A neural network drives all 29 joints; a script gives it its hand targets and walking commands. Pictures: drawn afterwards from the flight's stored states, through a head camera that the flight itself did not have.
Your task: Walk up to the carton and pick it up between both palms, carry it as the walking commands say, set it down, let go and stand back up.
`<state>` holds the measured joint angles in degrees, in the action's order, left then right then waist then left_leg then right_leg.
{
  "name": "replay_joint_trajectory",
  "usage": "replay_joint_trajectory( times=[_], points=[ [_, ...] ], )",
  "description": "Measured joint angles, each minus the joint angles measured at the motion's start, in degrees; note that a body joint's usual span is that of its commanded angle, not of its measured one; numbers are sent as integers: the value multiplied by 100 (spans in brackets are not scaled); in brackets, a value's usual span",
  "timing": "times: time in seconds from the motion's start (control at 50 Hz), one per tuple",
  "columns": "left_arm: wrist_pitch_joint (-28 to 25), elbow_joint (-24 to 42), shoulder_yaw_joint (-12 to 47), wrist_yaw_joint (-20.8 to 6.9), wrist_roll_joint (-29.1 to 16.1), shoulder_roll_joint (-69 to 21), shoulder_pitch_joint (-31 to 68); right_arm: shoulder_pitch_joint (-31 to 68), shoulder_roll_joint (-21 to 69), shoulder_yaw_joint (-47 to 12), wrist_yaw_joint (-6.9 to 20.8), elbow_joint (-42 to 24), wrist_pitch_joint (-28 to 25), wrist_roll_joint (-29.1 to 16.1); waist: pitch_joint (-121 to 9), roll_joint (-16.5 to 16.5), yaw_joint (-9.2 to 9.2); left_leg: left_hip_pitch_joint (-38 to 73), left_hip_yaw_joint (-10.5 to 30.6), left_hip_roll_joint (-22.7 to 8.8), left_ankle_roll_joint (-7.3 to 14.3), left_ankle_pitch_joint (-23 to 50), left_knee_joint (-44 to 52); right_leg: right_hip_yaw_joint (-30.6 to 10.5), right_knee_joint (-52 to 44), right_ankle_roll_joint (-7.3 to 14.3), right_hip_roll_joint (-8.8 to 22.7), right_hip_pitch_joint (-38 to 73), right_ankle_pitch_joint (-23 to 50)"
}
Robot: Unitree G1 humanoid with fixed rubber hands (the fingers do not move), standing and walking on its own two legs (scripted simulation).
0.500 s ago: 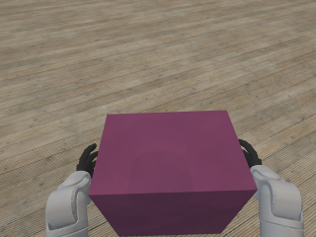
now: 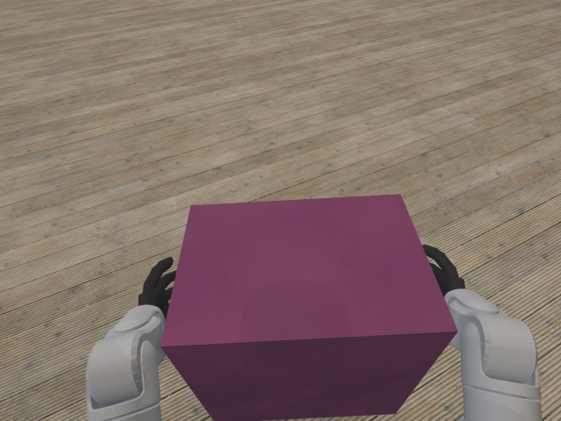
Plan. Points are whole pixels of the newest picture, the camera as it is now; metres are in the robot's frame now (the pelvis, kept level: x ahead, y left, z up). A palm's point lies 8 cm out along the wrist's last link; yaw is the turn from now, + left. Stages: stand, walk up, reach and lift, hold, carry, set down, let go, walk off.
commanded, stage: carry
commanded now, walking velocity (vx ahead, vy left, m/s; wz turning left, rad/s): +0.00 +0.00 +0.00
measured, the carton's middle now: (300, 317) +0.26 -0.01 +0.01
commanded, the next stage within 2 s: none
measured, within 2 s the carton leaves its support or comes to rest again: neither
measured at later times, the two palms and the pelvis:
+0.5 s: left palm (152, 348) +0.20 +0.18 +0.07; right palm (462, 332) +0.20 -0.20 +0.07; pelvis -0.04 -0.01 +0.00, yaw +1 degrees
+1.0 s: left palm out of the picture +0.12 +0.19 +0.06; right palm (476, 407) +0.13 -0.19 +0.05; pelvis -0.12 +0.00 -0.01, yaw +2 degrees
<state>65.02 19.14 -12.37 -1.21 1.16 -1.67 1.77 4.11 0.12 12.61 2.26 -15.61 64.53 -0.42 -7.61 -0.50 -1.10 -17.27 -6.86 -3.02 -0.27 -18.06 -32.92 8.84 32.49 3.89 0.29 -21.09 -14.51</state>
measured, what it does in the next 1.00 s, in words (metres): walks backwards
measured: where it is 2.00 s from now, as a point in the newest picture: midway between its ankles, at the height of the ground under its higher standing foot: outside the picture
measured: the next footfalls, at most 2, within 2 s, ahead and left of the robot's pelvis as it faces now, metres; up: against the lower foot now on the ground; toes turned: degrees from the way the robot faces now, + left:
left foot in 1.14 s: -0.19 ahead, +0.13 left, +0.00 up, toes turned +7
right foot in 1.48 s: -0.22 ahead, -0.12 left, +0.00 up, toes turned -3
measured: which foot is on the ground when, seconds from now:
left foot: down 0.00-0.86, up 0.88-1.00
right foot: down 0.00-1.00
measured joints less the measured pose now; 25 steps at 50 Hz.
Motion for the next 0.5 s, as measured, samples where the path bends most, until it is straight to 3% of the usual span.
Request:
replay_joint_trajectory(
  times=[0.16, 0.5],
  points=[
    [118, -209, 19, 0, -74, 128, 197, 68, -2, -34, -12, -15, 167, 137, -10, 51, 141, 75, 78, -44, -87, 213, 231, 106, -329, 81, -58, 150, 228],
    [130, 76, -65, -22, -28, -36, 145, 3, 7, 35, -30, -240, 142, 22, 262, 59, 51, -415, 74, -63, -19, 266, -234, 135, -25, 124, 5, -270, 383]
  ],
)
